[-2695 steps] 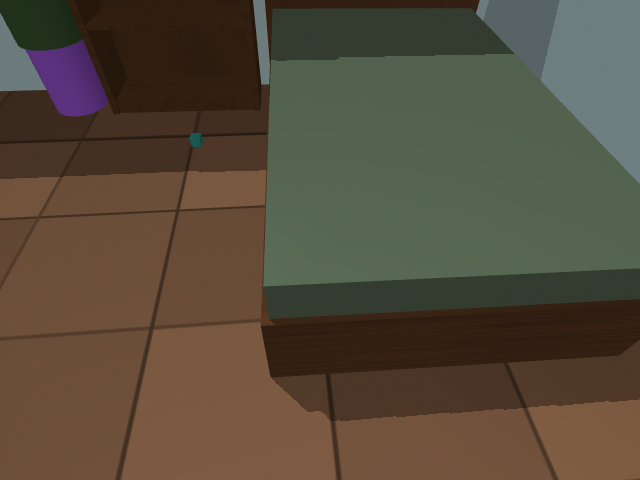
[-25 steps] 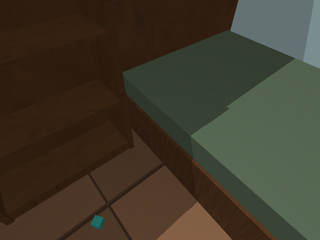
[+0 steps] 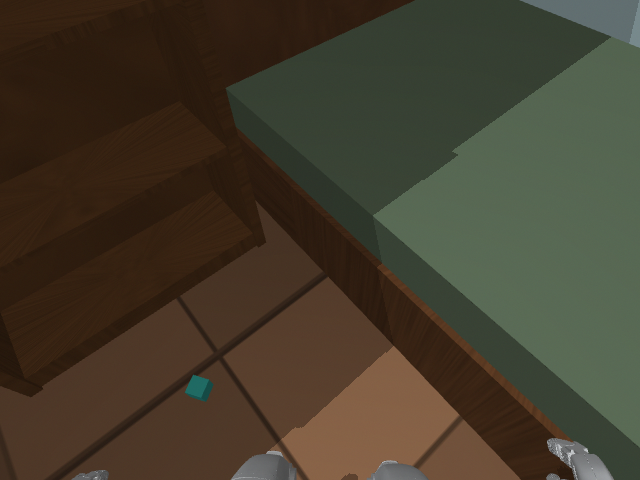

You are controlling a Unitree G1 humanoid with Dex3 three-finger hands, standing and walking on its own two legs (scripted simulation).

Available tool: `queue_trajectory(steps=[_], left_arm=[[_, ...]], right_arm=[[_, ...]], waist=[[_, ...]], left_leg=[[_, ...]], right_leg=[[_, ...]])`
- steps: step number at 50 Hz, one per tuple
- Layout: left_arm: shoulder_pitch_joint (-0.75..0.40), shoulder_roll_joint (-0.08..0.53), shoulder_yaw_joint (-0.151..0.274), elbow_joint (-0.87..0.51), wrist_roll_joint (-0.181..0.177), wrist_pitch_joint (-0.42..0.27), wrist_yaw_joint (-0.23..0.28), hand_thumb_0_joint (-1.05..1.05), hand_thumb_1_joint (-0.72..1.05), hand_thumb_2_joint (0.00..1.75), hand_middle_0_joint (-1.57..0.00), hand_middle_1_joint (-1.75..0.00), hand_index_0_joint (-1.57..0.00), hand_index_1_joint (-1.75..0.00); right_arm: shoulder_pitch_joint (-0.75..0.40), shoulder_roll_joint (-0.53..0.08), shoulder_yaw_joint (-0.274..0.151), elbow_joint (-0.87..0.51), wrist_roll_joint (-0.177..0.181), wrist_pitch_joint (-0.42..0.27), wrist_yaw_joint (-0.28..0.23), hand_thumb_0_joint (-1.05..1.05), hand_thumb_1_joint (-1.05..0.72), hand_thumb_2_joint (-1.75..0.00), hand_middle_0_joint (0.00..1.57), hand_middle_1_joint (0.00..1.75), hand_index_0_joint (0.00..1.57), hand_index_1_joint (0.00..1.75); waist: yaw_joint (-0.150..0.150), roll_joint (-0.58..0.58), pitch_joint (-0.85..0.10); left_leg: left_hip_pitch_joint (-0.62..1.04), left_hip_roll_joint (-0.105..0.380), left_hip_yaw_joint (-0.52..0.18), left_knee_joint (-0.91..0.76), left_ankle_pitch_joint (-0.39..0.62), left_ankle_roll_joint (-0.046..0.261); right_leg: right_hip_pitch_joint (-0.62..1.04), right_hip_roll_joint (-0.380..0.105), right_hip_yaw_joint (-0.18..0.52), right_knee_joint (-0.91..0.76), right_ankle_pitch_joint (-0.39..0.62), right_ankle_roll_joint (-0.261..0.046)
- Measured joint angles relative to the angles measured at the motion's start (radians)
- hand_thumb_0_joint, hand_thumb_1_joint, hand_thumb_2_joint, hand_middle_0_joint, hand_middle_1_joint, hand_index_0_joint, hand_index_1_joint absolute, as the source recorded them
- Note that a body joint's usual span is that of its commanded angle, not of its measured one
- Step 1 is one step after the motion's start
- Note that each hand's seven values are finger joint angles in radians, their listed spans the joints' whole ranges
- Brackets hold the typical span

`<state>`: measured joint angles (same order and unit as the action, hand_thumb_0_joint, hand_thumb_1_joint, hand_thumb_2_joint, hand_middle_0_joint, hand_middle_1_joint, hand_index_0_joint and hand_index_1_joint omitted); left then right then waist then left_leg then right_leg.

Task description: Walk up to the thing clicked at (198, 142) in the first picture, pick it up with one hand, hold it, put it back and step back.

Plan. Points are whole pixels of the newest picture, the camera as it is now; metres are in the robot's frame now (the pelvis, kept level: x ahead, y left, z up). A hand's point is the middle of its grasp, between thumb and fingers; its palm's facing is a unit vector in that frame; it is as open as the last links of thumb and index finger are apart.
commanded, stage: step back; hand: left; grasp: from above
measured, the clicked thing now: (199, 388) +0.41 +0.40 -0.73
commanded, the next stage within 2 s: none
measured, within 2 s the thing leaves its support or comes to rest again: neither
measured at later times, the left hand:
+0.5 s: hand out of the picture -0.01 +0.31 -0.15, palm faces +0.06 -0.94 -0.34, open 7.4 cm
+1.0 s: hand out of the picture -0.16 +0.29 -0.12, palm faces -0.01 -0.91 -0.42, open 7.4 cm
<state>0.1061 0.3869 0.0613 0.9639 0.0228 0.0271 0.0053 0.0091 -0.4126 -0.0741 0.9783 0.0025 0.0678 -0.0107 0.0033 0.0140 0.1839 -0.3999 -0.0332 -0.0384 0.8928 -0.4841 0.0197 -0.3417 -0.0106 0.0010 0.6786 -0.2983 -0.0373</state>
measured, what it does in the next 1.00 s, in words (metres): walks backwards: left foot, then right foot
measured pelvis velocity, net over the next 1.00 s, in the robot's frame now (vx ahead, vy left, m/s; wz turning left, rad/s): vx -0.26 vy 0.02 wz -0.01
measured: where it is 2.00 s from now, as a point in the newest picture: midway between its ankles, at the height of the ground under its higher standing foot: outside the picture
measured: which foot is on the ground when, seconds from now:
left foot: up 0.00-0.30, down 0.32-0.80, up 0.82-1.00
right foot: down 0.00-0.36, up 0.38-0.74, down 0.76-1.00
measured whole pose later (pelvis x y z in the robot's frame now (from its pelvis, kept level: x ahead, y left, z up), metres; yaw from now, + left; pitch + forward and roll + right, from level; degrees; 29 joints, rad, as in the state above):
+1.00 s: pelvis -0.26 +0.02 +0.01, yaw -1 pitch -1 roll +1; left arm 0.18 0.35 0.07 0.83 0.04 0.04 0.00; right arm 0.17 -0.41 -0.05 0.90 0.00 0.06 0.00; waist 0.01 0.02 0.13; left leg -0.43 -0.12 -0.14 1.11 -0.45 -0.02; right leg -0.33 -0.02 0.04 0.57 -0.23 0.00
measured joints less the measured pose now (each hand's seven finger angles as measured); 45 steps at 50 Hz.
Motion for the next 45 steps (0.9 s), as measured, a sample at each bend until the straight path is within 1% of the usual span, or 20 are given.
queue_trajectory(steps=[3, 7, 10, 12, 14, 16, 17, 18, 20, 21, 22, 24, 27, 30, 33, 37, 40, 41, 43, 45], left_arm=[[-0.007, -0.016, -0.003, -0.024, 0.007, 0.005, 0.003, 0.0, 0.91, 0.9, -0.21, -0.3, -0.21, -0.3], [-0.028, -0.036, -0.008, -0.064, 0.009, 0.01, 0.008, 0.0, 0.9, 0.9, -0.21, -0.3, -0.21, -0.3], [-0.045, -0.046, -0.009, -0.103, 0.005, 0.006, 0.012, 0.0, 0.9, 0.9, -0.21, -0.3, -0.21, -0.3], [-0.055, -0.045, -0.008, -0.126, 0.002, 0.005, 0.012, 0.0, 0.9, 0.9, -0.21, -0.3, -0.21, -0.3], [-0.062, -0.038, -0.008, -0.141, 0.0, 0.009, 0.01, 0.0, 0.9, 0.9, -0.21, -0.3, -0.21, -0.3], [-0.066, -0.024, -0.007, -0.147, -0.004, 0.018, 0.006, 0.0, 0.9, 0.9, -0.21, -0.3, -0.21, -0.3], [-0.07, -0.011, -0.004, -0.143, -0.006, 0.024, 0.004, 0.0, 0.9, 0.9, -0.21, -0.3, -0.21, -0.3], [-0.068, -0.004, 0.0, -0.136, -0.008, 0.031, 0.005, 0.0, 0.9, 0.9, -0.21, -0.3, -0.21, -0.3], [-0.049, -0.004, 0.005, -0.114, -0.006, 0.044, 0.01, 0.0, 0.9, 0.9, -0.21, -0.3, -0.21, -0.3], [-0.04, -0.006, 0.007, -0.101, -0.004, 0.048, 0.011, 0.0, 0.9, 0.9, -0.21, -0.3, -0.21, -0.3], [-0.03, -0.005, 0.009, -0.092, -0.006, 0.05, 0.011, 0.0, 0.9, 0.9, -0.21, -0.3, -0.21, -0.3], [-0.007, 0.002, 0.015, -0.09, -0.015, 0.049, 0.01, 0.01, 0.9, 0.9, -0.21, -0.3, -0.21, -0.3], [0.03, 0.015, 0.025, -0.099, -0.018, 0.037, 0.011, 0.01, 0.9, 0.9, -0.21, -0.3, -0.21, -0.3], [0.061, 0.025, 0.029, -0.098, -0.014, 0.032, 0.015, 0.0, 0.9, 0.9, -0.21, -0.3, -0.21, -0.3], [0.076, 0.028, 0.025, -0.09, -0.014, 0.033, 0.013, 0.01, 0.91, 0.9, -0.21, -0.3, -0.21, -0.3], [0.079, 0.015, 0.014, -0.084, -0.011, 0.02, 0.006, 0.01, 0.91, 0.9, -0.21, -0.3, -0.21, -0.3], [0.07, -0.026, 0.005, -0.071, 0.002, 0.007, -0.001, 0.01, 0.91, 0.9, -0.21, -0.3, -0.21, -0.3], [0.081, -0.035, 0.002, -0.077, 0.005, 0.004, -0.007, 0.01, 0.91, 0.9, -0.21, -0.3, -0.21, -0.3], [0.101, -0.032, -0.003, -0.091, 0.014, 0.006, -0.016, 0.01, 0.9, 0.9, -0.21, -0.3, -0.21, -0.3], [0.108, -0.032, 0.0, -0.1, 0.014, 0.012, -0.012, 0.01, 0.9, 0.9, -0.21, -0.3, -0.21, -0.3]], right_arm=[[0.007, -0.007, 0.005, -0.022, 0.009, -0.002, 0.004, 0.0, -0.91, -0.9, 0.2, 0.29, 0.2, 0.3], [0.054, -0.013, 0.021, -0.03, 0.011, -0.009, 0.002, 0.0, -0.91, -0.9, 0.2, 0.29, 0.2, 0.3], [0.089, -0.008, 0.034, -0.02, 0.003, -0.007, -0.002, 0.0, -0.9, -0.9, 0.2, 0.29, 0.2, 0.3], [0.105, 0.0, 0.039, -0.017, -0.005, -0.005, -0.002, 0.0, -0.9, -0.9, 0.2, 0.29, 0.2, 0.3], [0.116, 0.01, 0.041, -0.018, -0.013, -0.009, 0.003, 0.0, -0.9, -0.9, 0.2, 0.29, 0.21, 0.3], [0.127, 0.019, 0.037, -0.02, -0.021, -0.018, 0.01, 0.0, -0.9, -0.9, 0.2, 0.3, 0.21, 0.3], [0.125, 0.033, 0.033, -0.017, -0.026, -0.021, 0.012, 0.0, -0.9, -0.9, 0.2, 0.3, 0.21, 0.3], [0.129, 0.044, 0.033, -0.019, -0.034, -0.022, 0.017, 0.0, -0.9, -0.9, 0.2, 0.3, 0.21, 0.3], [0.144, 0.049, 0.036, -0.025, -0.044, -0.021, 0.03, 0.0, -0.9, -0.9, 0.2, 0.3, 0.21, 0.3], [0.152, 0.05, 0.036, -0.026, -0.046, -0.021, 0.031, 0.0, -0.9, -0.9, 0.2, 0.3, 0.21, 0.3], [0.16, 0.051, 0.037, -0.027, -0.049, -0.021, 0.028, 0.0, -0.9, -0.9, 0.2, 0.3, 0.21, 0.3], [0.167, 0.054, 0.039, -0.028, -0.052, -0.019, 0.021, 0.0, -0.9, -0.9, 0.2, 0.3, 0.21, 0.3], [0.155, 0.052, 0.036, -0.045, -0.043, -0.021, 0.012, 0.01, -0.9, -0.9, 0.21, 0.3, 0.21, 0.3], [0.124, 0.048, 0.03, -0.077, -0.031, -0.031, 0.003, 0.01, -0.9, -0.9, 0.2, 0.3, 0.21, 0.3], [0.089, 0.044, 0.028, -0.115, -0.028, -0.037, 0.002, 0.0, -0.9, -0.9, 0.2, 0.3, 0.21, 0.3], [0.053, 0.032, 0.028, -0.145, -0.026, -0.029, 0.009, 0.0, -0.9, -0.9, 0.2, 0.3, 0.21, 0.3], [0.038, 0.008, 0.019, -0.133, -0.014, -0.014, 0.011, 0.0, -0.9, -0.9, 0.2, 0.3, 0.21, 0.3], [0.045, 0.01, 0.016, -0.122, -0.011, -0.007, 0.01, 0.0, -0.9, -0.9, 0.2, 0.3, 0.21, 0.3], [0.063, 0.027, 0.014, -0.103, -0.011, 0.006, 0.009, 0.0, -0.9, -0.9, 0.2, 0.3, 0.21, 0.3], [0.086, 0.031, 0.017, -0.094, -0.008, 0.007, 0.015, 0.0, -0.9, -0.9, 0.2, 0.3, 0.21, 0.3]], waist=[[0.011, -0.003, 0.007], [0.011, 0.014, -0.005], [0.004, 0.02, -0.001], [-0.001, 0.013, 0.008], [-0.009, 0.001, 0.016], [-0.019, -0.017, 0.021], [-0.017, -0.049, 0.034], [-0.011, -0.071, 0.039], [-0.019, -0.062, 0.023], [-0.032, -0.047, 0.015], [-0.039, -0.039, 0.005], [-0.031, -0.04, -0.017], [-0.009, -0.048, -0.025], [0.005, -0.051, -0.011], [0.009, -0.048, 0.008], [0.011, -0.03, 0.021], [-0.005, 0.055, 0.033], [-0.009, 0.066, 0.018], [0.014, 0.032, -0.011], [0.027, 0.003, -0.025]], left_leg=[[-0.051, -0.07, -0.055, 0.22, -0.042, -0.002], [-0.04, -0.083, -0.086, 0.282, -0.009, -0.029], [0.012, -0.056, -0.072, 0.176, -0.015, -0.044], [0.053, -0.032, -0.048, 0.068, -0.022, -0.042], [0.095, -0.009, -0.023, -0.052, -0.004, -0.031], [0.143, 0.005, 0.002, -0.183, 0.07, -0.01], [0.151, -0.013, 0.018, -0.196, 0.086, 0.002], [0.153, -0.022, 0.033, -0.196, 0.092, 0.011], [0.14, -0.002, 0.032, -0.196, 0.103, 0.024], [0.137, 0.011, 0.019, -0.208, 0.117, 0.028], [0.136, 0.02, 0.01, -0.231, 0.137, 0.029], [0.132, 0.029, 0.015, -0.289, 0.183, 0.027], [0.115, 0.034, 0.036, -0.335, 0.228, 0.031], [0.093, 0.041, 0.062, -0.329, 0.247, 0.035], [0.067, 0.049, 0.09, -0.302, 0.257, 0.036], [0.017, 0.059, 0.122, -0.243, 0.265, 0.027], [-0.011, 0.099, 0.086, -0.202, 0.277, 0.013], [-0.025, 0.088, 0.063, -0.186, 0.223, 0.007], [-0.064, 0.012, 0.012, -0.039, 0.057, -0.011], [-0.081, -0.053, -0.036, 0.124, 0.028, -0.014]], right_leg=[[-0.003, -0.011, 0.01, -0.051, 0.045, -0.002], [-0.021, -0.009, -0.013, -0.099, 0.092, 0.0], [-0.034, -0.015, -0.043, -0.099, 0.106, 0.003], [-0.046, -0.025, -0.059, -0.084, 0.111, 0.009], [-0.064, -0.036, -0.072, -0.061, 0.114, 0.018], [-0.089, -0.049, -0.079, -0.024, 0.113, 0.031], [-0.095, -0.066, -0.064, -0.007, 0.114, 0.037], [-0.105, -0.065, -0.038, 0.014, 0.064, 0.032], [-0.142, 0.008, 0.033, 0.151, -0.137, 0.028], [-0.157, 0.05, 0.059, 0.249, -0.188, 0.026], [-0.168, 0.085, 0.084, 0.339, -0.206, 0.024], [-0.182, 0.129, 0.127, 0.477, -0.192, 0.018], [-0.152, 0.141, 0.152, 0.556, -0.165, 0.035], [-0.079, 0.114, 0.148, 0.481, -0.18, 0.063], [-0.001, 0.072, 0.124, 0.317, -0.205, 0.074], [0.092, 0.026, 0.067, 0.052, -0.148, 0.059], [0.125, 0.064, 0.019, -0.03, -0.055, 0.039], [0.117, 0.066, 0.012, -0.032, -0.048, 0.035], [0.086, 0.037, 0.039, -0.021, -0.038, 0.022], [0.073, 0.011, 0.064, -0.048, -0.005, 0.021]])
